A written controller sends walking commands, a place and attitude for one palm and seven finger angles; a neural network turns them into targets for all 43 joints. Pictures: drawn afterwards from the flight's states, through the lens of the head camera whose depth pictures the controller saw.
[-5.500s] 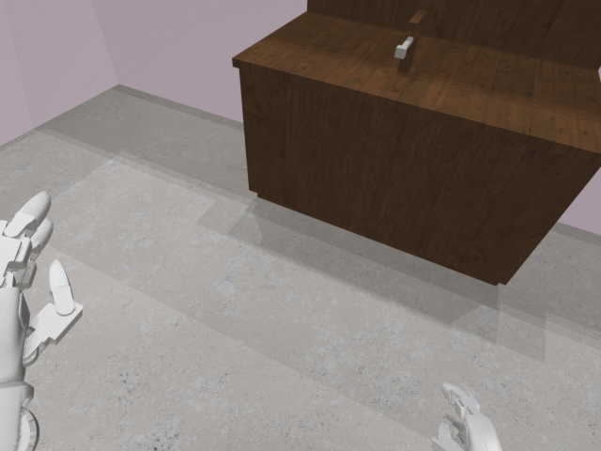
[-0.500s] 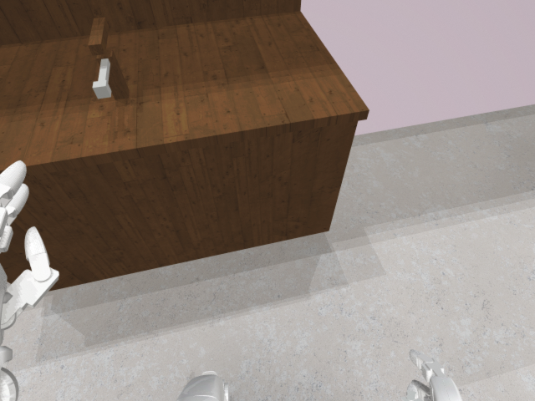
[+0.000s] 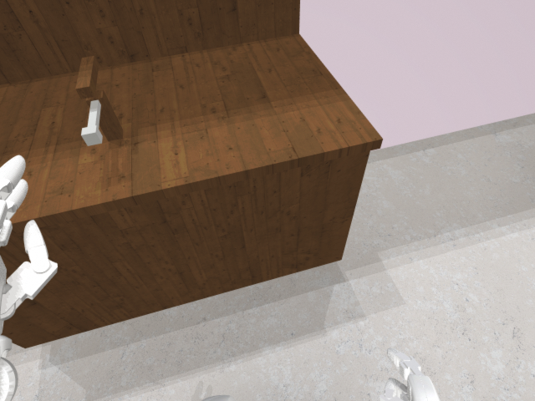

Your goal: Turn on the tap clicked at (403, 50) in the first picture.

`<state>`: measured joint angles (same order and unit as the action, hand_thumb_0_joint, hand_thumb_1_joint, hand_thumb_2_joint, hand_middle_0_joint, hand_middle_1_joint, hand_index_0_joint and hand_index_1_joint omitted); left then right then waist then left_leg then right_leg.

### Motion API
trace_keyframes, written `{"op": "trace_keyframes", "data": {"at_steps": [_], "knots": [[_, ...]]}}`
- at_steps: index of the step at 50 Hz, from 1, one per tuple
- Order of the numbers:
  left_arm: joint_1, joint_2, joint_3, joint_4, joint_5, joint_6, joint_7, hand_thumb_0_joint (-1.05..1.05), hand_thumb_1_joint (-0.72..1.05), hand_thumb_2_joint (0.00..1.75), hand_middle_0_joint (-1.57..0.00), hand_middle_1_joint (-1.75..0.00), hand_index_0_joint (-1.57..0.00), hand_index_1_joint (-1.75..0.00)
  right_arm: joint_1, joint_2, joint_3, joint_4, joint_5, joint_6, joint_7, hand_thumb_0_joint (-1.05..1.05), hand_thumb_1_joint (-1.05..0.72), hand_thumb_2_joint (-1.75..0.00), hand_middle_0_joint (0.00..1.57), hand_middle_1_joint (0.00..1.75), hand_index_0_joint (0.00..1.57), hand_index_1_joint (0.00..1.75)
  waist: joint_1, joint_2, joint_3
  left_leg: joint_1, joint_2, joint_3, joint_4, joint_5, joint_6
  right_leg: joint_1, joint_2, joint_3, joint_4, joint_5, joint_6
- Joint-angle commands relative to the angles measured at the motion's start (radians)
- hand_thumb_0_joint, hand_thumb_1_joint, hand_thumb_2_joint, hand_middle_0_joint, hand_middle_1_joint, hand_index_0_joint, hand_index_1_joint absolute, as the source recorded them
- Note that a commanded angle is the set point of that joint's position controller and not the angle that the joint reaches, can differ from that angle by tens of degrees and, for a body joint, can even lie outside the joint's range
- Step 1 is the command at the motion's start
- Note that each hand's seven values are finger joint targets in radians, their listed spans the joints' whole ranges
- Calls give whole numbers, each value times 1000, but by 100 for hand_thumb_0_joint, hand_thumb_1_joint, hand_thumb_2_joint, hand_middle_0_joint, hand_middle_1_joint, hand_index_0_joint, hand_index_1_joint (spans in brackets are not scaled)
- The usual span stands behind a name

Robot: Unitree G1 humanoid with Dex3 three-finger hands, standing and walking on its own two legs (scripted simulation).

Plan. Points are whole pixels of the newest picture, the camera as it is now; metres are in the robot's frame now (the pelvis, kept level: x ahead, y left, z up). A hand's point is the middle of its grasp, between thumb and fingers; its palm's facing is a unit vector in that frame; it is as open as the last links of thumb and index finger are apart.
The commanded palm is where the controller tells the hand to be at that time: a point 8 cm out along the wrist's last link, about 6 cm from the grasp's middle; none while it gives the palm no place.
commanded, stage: take the last steps up to it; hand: left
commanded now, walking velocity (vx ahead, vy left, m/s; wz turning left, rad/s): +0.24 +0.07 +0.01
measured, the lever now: (92, 135) +0.56 +0.40 +0.07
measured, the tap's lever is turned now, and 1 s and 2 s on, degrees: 0 0 0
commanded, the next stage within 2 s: come to a stop and stand still in 0.44 s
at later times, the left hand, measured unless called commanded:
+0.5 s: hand (68, 186) +0.32 +0.26 +0.19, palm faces +0.36 -0.83 -0.42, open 7.4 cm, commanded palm +0.26 +0.31 +0.19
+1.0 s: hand (70, 176) +0.34 +0.28 +0.18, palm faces +0.37 -0.84 -0.40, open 7.4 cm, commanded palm +0.29 +0.31 +0.19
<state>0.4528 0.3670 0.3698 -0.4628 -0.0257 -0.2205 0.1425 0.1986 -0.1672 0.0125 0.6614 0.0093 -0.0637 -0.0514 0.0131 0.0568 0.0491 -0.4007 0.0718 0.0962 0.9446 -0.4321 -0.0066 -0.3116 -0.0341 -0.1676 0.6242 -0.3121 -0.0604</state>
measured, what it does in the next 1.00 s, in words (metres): walks ahead: left foot, then right foot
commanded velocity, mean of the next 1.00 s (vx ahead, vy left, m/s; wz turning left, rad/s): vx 0.04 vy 0.02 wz -0.01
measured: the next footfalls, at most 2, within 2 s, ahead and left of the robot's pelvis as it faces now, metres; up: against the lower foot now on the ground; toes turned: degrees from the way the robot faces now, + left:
left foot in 0.26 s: +0.17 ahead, +0.16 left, +0.00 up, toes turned +9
right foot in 0.56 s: +0.15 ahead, -0.08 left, +0.00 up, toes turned -6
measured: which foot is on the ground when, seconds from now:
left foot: up 0.00-0.24, down 0.26-0.58, up 0.60-0.82, down 0.84-1.00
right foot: down 0.00-0.26, up 0.28-0.54, down 0.56-1.00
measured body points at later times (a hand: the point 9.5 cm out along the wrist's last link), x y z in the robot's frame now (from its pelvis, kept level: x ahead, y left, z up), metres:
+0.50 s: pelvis +0.10 +0.04 +0.01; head +0.12 +0.04 +0.46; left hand +0.29 +0.31 +0.21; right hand +0.26 -0.17 -0.08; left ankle +0.13 +0.16 -0.73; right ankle +0.11 -0.07 -0.70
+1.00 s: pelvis +0.12 +0.04 +0.01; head +0.14 +0.06 +0.46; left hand +0.32 +0.32 +0.20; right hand +0.29 -0.20 -0.06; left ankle +0.15 +0.14 -0.73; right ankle +0.11 -0.08 -0.72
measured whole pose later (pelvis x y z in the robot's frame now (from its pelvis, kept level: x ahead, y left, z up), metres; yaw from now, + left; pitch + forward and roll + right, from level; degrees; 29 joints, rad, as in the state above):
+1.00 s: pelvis +0.12 +0.04 +0.01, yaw -2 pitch -1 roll -1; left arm 0.47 0.39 0.37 -0.53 -0.03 -0.20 0.16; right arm 0.19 -0.19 -0.01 0.56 0.00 -0.08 -0.06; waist 0.01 -0.03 0.06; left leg -0.27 0.04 0.09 0.50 -0.22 0.02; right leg -0.25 -0.01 -0.06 0.59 -0.39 0.01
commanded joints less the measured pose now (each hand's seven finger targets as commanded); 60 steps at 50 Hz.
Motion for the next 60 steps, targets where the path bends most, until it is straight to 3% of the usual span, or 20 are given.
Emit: {"op": "trace_keyframes", "data": {"at_steps": [1,4,7,11,12,13,14,16,20,26,27,30,32,35,39,44,47,53,56,60], "knots": [[-86,179,112,-200,6,-75,25,0,90,90,-20,-30,-20,-30,-105,-121,-38,-156,-2,-40,-4,0,-90,-90,20,30,20,30,-9,-144,-101,-329,36,-94,229,32,-21,310,-342,397,-309,323,-131],[-44,174,108,-233,14,-89,33,0,90,90,-20,-30,-20,-30,-94,-119,-42,-170,-10,-33,-7,0,-90,-90,20,30,20,30,-10,-165,-128,-176,28,-22,-31,95,-14,252,-280,211,-267,520,-91],[-1,183,129,-279,5,-84,44,0,90,90,-20,-30,-20,-30,-96,-109,-50,-203,-13,-40,-11,0,-90,-90,20,30,20,30,17,-210,-153,-43,-15,63,-250,140,-1,258,-255,180,-239,499,-83],[-28,184,131,-321,-1,-81,54,0,90,90,-20,-30,-20,-30,-51,-126,-71,-219,-9,-43,-28,0,-90,-90,20,30,20,30,-15,-92,-191,243,-29,88,-503,301,9,175,-176,123,-63,323,-14],[-52,182,126,-329,-3,-88,52,0,90,90,-20,-30,-20,-30,-42,-153,-84,-224,-3,-43,-32,0,-90,-90,20,30,20,30,-29,40,-206,366,60,-44,-531,360,56,48,-122,99,99,219,24],[-77,178,127,-329,-8,-95,52,0,90,90,-20,-30,-20,-30,-42,-174,-91,-225,0,-43,-28,0,-90,-90,20,30,20,30,-28,237,-226,477,251,-315,-557,519,150,-149,-17,48,300,-163,66],[-64,192,136,-238,-5,-100,46,0,90,90,-20,-30,-20,-30,-49,-157,-79,-221,-5,-45,-25,0,-90,-90,20,30,20,30,-27,258,-202,396,340,-467,-642,412,221,-210,15,100,481,-342,60],[-81,198,134,-260,-7,-98,30,0,90,90,-20,-30,-20,-30,-65,-146,-74,-202,-3,-55,-22,0,-90,-90,20,30,20,30,-28,189,-146,347,347,-448,-630,367,263,-305,-42,164,550,-266,70],[-6,150,102,-335,-8,-82,17,0,90,90,-20,-30,-20,-30,-61,-152,-71,-197,0,-69,-3,0,-90,-90,20,30,20,30,-12,186,-158,212,222,-150,-610,419,174,-138,-37,81,302,-111,83],[-25,165,119,-249,-9,-46,29,0,90,90,-20,-30,-20,-30,-72,-137,-46,-199,2,-64,-22,0,-90,-90,20,30,20,30,-10,112,-160,113,188,-69,-508,167,99,122,14,0,-102,-11,91],[-51,164,115,-229,-2,-41,30,0,90,90,-20,-30,-20,-30,-66,-133,-45,-195,-1,-59,-24,0,-90,-90,20,30,20,30,-15,48,-149,64,154,-44,-440,107,73,170,-16,52,-176,23,75],[-100,189,118,-175,-17,-12,29,0,90,90,-20,-30,-20,-30,-82,-122,-42,-203,1,-59,-14,0,-90,-90,20,30,20,30,-3,-334,-120,-109,-44,-2,-35,-89,-16,188,-328,560,-339,267,-85],[-89,181,111,-184,-12,-20,36,0,90,90,-20,-30,-20,-30,-91,-102,-19,-182,2,-56,-4,0,-90,-90,20,30,20,30,-14,-254,-148,-142,-19,-94,70,-61,-28,277,-348,441,-258,621,-115],[-48,176,115,-236,1,-36,41,0,90,90,-20,-30,-20,-30,-130,-96,-12,-198,-3,-40,-17,0,-90,-90,20,30,20,30,-4,-208,-179,-39,-25,-50,-142,-15,-28,306,-277,230,-165,860,-65],[32,166,123,-292,-1,-34,47,0,90,90,-20,-30,-20,-30,-86,-107,-29,-225,-12,-14,-25,0,-90,-90,20,30,20,30,-8,-165,-211,107,-55,-19,-417,216,-25,274,-210,182,-137,684,-20],[31,177,120,-305,-11,-49,34,0,90,90,-20,-30,-20,-30,-71,-143,-44,-241,-19,-25,-30,0,-90,-90,20,30,20,30,-4,219,-161,212,231,-295,-620,795,93,49,-1,116,55,-132,77],[-31,156,82,-308,1,-60,31,0,90,90,-20,-30,-20,-30,-36,-150,-53,-215,-20,-60,-13,0,-90,-90,20,30,20,30,-10,187,-183,359,221,-231,-539,970,98,-4,7,128,-2,-110,70],[-16,138,65,-258,-3,-27,21,0,90,90,-20,-30,-20,-30,-51,-160,-48,-222,-9,-67,1,0,-90,-90,20,30,20,30,-15,124,-179,231,167,-143,-526,654,39,179,11,111,-217,120,75],[4,145,84,-210,-18,-9,15,0,90,90,-20,-30,-20,-30,-70,-141,-41,-234,-1,-53,-8,0,-90,-90,20,30,20,30,-6,-31,-164,91,80,-88,-505,278,1,208,-48,192,-224,224,56],[-42,175,89,-239,-31,6,23,0,90,90,-20,-30,-20,-30,-77,-124,-30,-217,-6,-36,-20,0,-90,-90,20,30,20,30,-18,-115,-122,151,0,-67,-388,123,-10,7,-156,329,-353,-15,1]]}}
